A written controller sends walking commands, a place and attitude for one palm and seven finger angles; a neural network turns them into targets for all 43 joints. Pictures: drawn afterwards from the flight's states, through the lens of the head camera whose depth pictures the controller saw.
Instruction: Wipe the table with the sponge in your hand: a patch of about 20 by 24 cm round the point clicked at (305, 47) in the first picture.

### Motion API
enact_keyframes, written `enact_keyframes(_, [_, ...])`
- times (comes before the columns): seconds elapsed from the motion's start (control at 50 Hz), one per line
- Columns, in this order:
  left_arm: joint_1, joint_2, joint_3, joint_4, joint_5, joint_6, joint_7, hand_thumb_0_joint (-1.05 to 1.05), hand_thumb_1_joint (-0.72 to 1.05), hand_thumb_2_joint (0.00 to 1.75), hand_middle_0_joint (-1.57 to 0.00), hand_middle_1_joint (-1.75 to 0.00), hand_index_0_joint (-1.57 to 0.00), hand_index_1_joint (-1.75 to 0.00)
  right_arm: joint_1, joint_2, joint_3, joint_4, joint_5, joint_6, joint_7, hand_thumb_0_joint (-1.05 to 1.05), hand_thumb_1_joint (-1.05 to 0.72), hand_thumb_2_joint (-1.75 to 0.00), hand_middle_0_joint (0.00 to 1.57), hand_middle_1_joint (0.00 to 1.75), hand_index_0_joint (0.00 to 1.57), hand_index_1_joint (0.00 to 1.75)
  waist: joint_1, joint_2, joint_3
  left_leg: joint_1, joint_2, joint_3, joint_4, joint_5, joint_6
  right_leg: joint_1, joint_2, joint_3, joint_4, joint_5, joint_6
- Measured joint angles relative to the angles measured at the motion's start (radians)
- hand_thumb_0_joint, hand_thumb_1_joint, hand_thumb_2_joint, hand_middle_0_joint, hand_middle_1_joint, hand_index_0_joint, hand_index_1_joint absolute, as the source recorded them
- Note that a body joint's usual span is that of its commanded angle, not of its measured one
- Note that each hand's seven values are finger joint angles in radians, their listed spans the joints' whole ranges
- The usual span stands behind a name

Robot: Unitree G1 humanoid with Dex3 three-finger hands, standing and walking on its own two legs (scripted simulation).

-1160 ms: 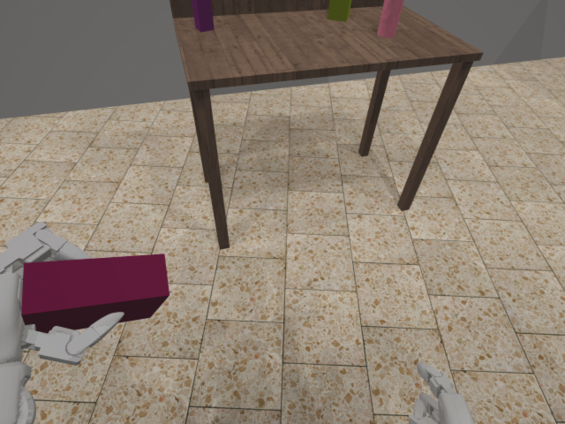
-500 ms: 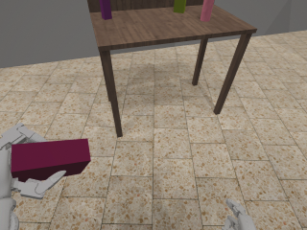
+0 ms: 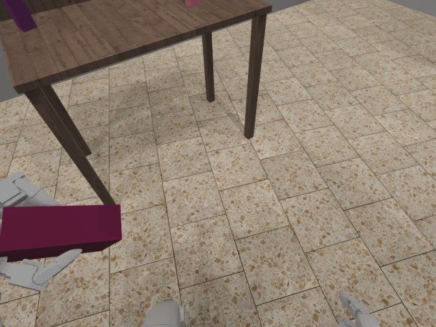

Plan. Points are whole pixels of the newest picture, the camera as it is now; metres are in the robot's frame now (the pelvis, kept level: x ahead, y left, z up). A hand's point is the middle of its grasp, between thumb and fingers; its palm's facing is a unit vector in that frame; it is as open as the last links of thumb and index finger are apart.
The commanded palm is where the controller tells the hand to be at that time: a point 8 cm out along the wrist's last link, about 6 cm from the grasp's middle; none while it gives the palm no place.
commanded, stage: walk to a spot facing it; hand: left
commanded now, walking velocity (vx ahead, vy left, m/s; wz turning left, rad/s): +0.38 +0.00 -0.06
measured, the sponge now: (78, 231) +0.23 +0.19 +0.14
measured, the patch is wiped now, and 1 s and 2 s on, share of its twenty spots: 0.00 0.00 0.00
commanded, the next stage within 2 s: turn to face it in 0.84 s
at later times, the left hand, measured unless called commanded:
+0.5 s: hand (99, 111) +0.42 +0.21 +0.19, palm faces +0.31 -0.84 -0.44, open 9.1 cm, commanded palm +0.36 +0.26 +0.18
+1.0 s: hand (156, 62) +0.57 +0.13 +0.19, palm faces +0.33 -0.76 -0.56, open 9.1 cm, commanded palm +0.50 +0.19 +0.18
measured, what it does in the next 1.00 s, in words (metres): walks ahead: left foot, then right foot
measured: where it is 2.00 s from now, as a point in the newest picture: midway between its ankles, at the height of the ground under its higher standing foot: (245, 270)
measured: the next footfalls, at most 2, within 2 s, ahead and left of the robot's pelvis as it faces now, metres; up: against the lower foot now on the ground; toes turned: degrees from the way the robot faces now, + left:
left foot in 0.30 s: +0.24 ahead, +0.12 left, +0.00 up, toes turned +8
right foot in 0.72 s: +0.36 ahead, -0.20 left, +0.00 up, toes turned -15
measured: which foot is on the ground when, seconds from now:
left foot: up 0.00-0.28, down 0.30-0.70, up 0.72-1.00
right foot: down 0.00-0.30, up 0.32-0.70, down 0.72-1.00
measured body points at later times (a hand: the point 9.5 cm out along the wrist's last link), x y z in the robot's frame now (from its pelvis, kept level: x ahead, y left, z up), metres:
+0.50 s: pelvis +0.18 +0.00 -0.01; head +0.20 +0.00 +0.44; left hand +0.40 +0.25 +0.21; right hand +0.35 -0.21 -0.09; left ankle +0.21 +0.12 -0.74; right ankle +0.17 -0.12 -0.66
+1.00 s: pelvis +0.34 -0.09 -0.01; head +0.40 -0.09 +0.44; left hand +0.54 +0.17 +0.22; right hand +0.50 -0.36 -0.10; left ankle +0.40 +0.05 -0.71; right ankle +0.32 -0.19 -0.74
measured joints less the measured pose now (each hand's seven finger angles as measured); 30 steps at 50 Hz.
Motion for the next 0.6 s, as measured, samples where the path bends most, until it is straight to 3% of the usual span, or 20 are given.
enact_keyframes(0.14, [-0.035,-0.014,0.005,0.034,-0.007,-0.001,0.016,0.0,-0.42,1.04,-0.83,-1.39,-0.83,-1.39,0.022,-0.01,-0.01,-0.011,0.013,0.006,0.0,0.01,-0.9,-0.9,0.19,0.3,0.2,0.3,0.018,0.003,-0.012,0.052,0.002,0.059,-0.329,0.045,0.027,0.101,0.0,0.03,-0.06,-0.039,0.005])
enact_keyframes(0.26, [-0.053,-0.04,-0.024,0.034,-0.006,0.021,0.015,0.0,-0.42,1.04,-0.84,-1.39,-0.83,-1.39,0.024,0.031,0.01,-0.027,0.018,-0.005,-0.002,0.01,-0.9,-0.9,0.2,0.3,0.2,0.3,0.051,-0.034,-0.032,0.169,-0.047,0.138,-0.521,0.043,0.061,0.178,-0.012,0.053,-0.031,-0.136,0.015])
enact_keyframes(0.3, [-0.059,-0.042,-0.02,0.008,-0.009,0.019,0.019,0.0,-0.42,1.04,-0.84,-1.39,-0.83,-1.39,0.011,0.039,0.023,-0.04,0.016,-0.017,-0.005,0.01,-0.9,-0.9,0.2,0.3,0.2,0.3,0.067,-0.044,-0.03,0.255,-0.068,0.173,-0.627,0.117,0.091,0.155,-0.015,0.062,0.093,-0.202,0.035])
enact_keyframes(0.36, [-0.131,-0.033,-0.009,0.023,-0.015,0.016,0.029,0.0,-0.42,1.04,-0.84,-1.39,-0.84,-1.39,-0.063,0.076,0.031,-0.037,0.008,-0.028,-0.005,0.01,-0.9,-0.9,0.2,0.3,0.2,0.3,0.058,-0.068,0.007,0.287,-0.071,0.196,-0.56,0.051,0.102,-0.029,-0.03,0.07,0.579,-0.243,0.11])
enact_keyframes(0.4, [-0.183,-0.023,-0.015,0.043,-0.015,0.03,0.024,0.0,-0.42,1.04,-0.84,-1.39,-0.83,-1.39,-0.096,0.097,0.048,-0.036,0.002,-0.036,0.003,0.01,-0.9,-0.9,0.2,0.3,0.2,0.3,0.036,-0.058,0.02,0.309,-0.063,0.181,-0.543,0.011,0.096,-0.161,-0.033,0.071,0.813,-0.237,0.117])
enact_keyframes(0.44, [-0.198,-0.013,-0.013,0.029,-0.014,0.04,0.015,0.0,-0.42,1.04,-0.84,-1.39,-0.83,-1.39,-0.11,0.117,0.062,-0.04,0.002,-0.045,0.01,0.01,-0.9,-0.9,0.2,0.3,0.2,0.3,0.026,-0.045,0.025,0.334,-0.046,0.17,-0.558,0.002,0.085,-0.276,-0.068,0.065,0.879,-0.205,0.122])
enact_keyframes(0.52, [-0.121,-0.001,0.018,-0.059,-0.009,0.021,0.006,0.0,-0.42,1.04,-0.84,-1.39,-0.83,-1.39,-0.087,0.142,0.072,-0.05,0.003,-0.061,0.017,0.01,-0.9,-0.9,0.2,0.3,0.21,0.3,0.036,-0.021,0.03,0.399,0.001,0.172,-0.611,-0.013,0.053,-0.403,-0.168,0.029,0.705,-0.084,0.139])
enact_keyframes(0.6, [-0.065,-0.022,0.023,-0.055,-0.006,0.001,0.004,0.0,-0.42,1.04,-0.84,-1.39,-0.84,-1.39,-0.023,0.132,0.059,-0.036,0.007,-0.072,0.011,0.01,-0.9,-0.9,0.2,0.3,0.21,0.3,0.054,0.027,0.02,0.466,0.049,0.156,-0.665,-0.031,0.016,-0.375,-0.209,-0.033,0.454,-0.003,0.163])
